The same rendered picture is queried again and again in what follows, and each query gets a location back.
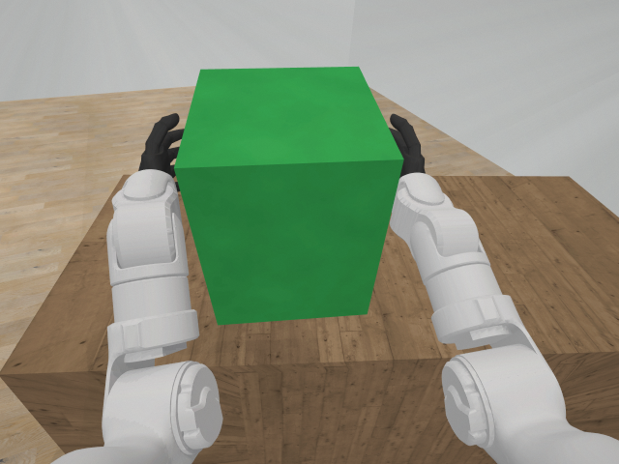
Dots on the left robot forearm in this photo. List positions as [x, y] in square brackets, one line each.
[148, 266]

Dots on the carton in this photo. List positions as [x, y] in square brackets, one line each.
[288, 177]

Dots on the pedestal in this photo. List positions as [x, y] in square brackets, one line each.
[359, 389]

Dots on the right robot upper arm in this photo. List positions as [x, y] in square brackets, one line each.
[506, 401]

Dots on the robot left hand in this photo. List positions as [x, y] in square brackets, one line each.
[157, 155]

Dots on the left robot upper arm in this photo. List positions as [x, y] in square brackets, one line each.
[163, 414]

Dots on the right robot forearm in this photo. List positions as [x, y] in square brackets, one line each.
[469, 308]

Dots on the robot right hand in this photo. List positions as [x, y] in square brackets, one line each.
[408, 145]

